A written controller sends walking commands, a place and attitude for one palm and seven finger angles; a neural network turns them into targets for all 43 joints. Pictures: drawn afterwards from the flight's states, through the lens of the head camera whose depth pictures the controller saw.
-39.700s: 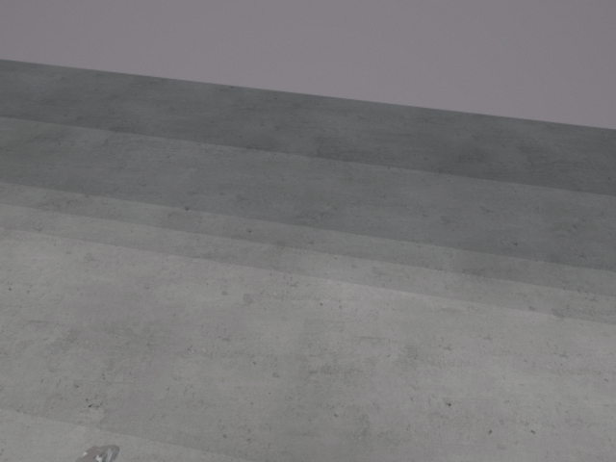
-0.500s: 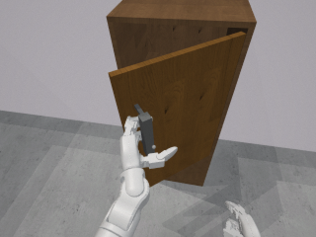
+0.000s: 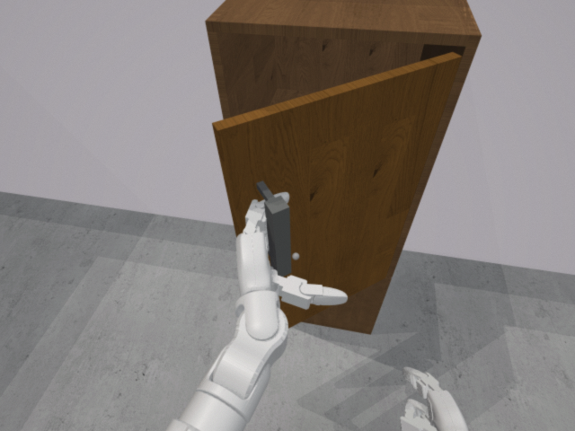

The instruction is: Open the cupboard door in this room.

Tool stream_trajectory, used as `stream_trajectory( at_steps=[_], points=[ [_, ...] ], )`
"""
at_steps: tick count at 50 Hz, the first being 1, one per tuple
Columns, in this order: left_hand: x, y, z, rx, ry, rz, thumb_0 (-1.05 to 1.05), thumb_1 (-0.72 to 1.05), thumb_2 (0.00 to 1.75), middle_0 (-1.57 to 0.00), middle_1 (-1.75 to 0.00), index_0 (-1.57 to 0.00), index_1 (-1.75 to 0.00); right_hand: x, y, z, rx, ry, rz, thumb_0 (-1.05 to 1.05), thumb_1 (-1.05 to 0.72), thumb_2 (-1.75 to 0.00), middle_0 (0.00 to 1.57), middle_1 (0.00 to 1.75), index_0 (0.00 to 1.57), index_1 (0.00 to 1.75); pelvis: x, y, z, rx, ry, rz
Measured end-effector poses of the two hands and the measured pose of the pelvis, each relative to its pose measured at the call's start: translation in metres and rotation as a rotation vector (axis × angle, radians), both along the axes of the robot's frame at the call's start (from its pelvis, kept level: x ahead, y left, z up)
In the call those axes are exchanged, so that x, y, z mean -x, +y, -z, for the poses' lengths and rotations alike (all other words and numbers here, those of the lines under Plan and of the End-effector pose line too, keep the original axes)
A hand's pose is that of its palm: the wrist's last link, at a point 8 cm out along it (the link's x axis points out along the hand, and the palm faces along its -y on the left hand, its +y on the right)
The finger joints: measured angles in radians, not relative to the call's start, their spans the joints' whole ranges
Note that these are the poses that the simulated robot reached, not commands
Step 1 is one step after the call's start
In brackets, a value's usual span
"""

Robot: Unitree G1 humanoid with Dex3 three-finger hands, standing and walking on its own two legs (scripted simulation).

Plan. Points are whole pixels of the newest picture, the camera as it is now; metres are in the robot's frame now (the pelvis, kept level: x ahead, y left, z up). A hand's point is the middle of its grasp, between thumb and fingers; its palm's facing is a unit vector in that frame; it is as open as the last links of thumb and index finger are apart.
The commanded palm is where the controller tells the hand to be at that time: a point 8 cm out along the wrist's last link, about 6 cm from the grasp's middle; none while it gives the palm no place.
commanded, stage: slide the hand sideways off the handle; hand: left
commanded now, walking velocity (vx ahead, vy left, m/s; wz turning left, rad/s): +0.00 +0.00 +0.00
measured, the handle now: (272, 230) +0.37 +0.05 +0.09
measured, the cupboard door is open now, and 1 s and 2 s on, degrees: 40 45 44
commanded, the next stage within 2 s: draw the hand back to the body in 1.20 s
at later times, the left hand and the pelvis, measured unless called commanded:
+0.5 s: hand (296, 294) +0.27 +0.01 +0.09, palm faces -0.23 -0.97 -0.04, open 16.3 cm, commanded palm +0.25 +0.08 +0.09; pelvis +0.00 +0.00 +0.00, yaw -1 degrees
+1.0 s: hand (254, 315) +0.24 +0.06 +0.08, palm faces -0.19 -0.98 -0.04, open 16.0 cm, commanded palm +0.22 +0.13 +0.09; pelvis +0.02 -0.01 -0.01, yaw -1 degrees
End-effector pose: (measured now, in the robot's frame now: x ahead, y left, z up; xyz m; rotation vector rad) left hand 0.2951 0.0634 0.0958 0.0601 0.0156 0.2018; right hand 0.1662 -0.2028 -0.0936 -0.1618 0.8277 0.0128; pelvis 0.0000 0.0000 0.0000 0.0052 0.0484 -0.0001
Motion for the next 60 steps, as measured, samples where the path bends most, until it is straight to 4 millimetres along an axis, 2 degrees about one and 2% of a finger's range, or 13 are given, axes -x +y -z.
stream_trajectory(
  at_steps=[3, 8, 11, 20, 24, 44, 53, 60],
  points=[
    [0.002, 0.003, 0.001, -0.018, -0.013, 0.057, -0.02, -0.49, 0.3, -0.41, -0.61, -0.34, -0.67, -0.001, 0.0, -0.001, 0.006, -0.007, -0.005, 0.01, -0.91, -0.9, 0.2, 0.3, 0.2, 0.3, 0.0, 0.0, 0.0, -0.003, -0.003, -0.004],
    [0.008, 0.013, 0.003, -0.057, -0.052, 0.383, -0.02, -0.49, 0.3, -0.31, -0.46, -0.2, -0.5, 0.003, -0.004, -0.003, 0.024, -0.044, 0.002, 0.01, -0.91, -0.9, 0.2, 0.3, 0.2, 0.3, 0.001, 0.001, 0.003, -0.004, -0.01, -0.017],
    [0.011, 0.013, 0.004, -0.011, -0.04, 0.466, -0.02, -0.5, 0.3, -0.25, -0.4, -0.16, -0.42, 0.006, -0.006, -0.004, 0.016, -0.074, 0.017, 0.01, -0.91, -0.9, 0.2, 0.3, 0.2, 0.3, 0.002, 0.004, 0.004, -0.005, -0.015, -0.014],
    [0.023, 0.002, 0.006, 0.045, -0.033, 0.438, -0.02, -0.5, 0.3, -0.18, -0.33, -0.15, -0.35, 0.011, -0.003, -0.01, -0.017, -0.114, 0.036, 0.01, -0.91, -0.9, 0.2, 0.3, 0.2, 0.3, -0.001, 0.005, 0.004, -0.016, -0.011, 0.019],
    [0.028, 0.005, 0.008, 0.024, -0.028, 0.436, -0.02, -0.5, 0.3, -0.17, -0.32, -0.14, -0.33, 0.009, -0.004, -0.01, -0.015, -0.111, 0.039, 0.01, -0.91, -0.9, 0.2, 0.3, 0.2, 0.3, -0.003, 0.003, 0.004, -0.016, -0.013, 0.024],
    [0.053, 0.042, 0.011, 0.022, 0.008, 0.407, -0.02, -0.5, 0.3, -0.21, -0.33, -0.2, -0.32, -0.028, -0.014, -0.022, 0.02, -0.198, 0.015, 0.01, -0.91, -0.9, 0.2, 0.3, 0.2, 0.3, -0.018, -0.006, 0.005, -0.009, 0.006, 0.012],
    [0.067, 0.062, 0.012, 0.02, 0.019, 0.38, -0.02, -0.49, 0.3, -0.22, -0.33, -0.21, -0.33, -0.028, -0.016, -0.022, 0.02, -0.223, 0.017, 0.01, -0.91, -0.9, 0.2, 0.3, 0.2, 0.3, -0.023, -0.007, 0.008, -0.005, 0.017, 0.01],
    [0.086, 0.089, 0.011, 0.006, 0.013, 0.32, -0.02, -0.49, 0.3, -0.18, -0.31, -0.18, -0.31, -0.023, -0.017, -0.019, 0.031, -0.236, 0.01, 0.01, -0.91, -0.9, 0.2, 0.3, 0.2, 0.3, -0.023, -0.006, 0.012, 0.0, 0.025, 0.003]
  ],
)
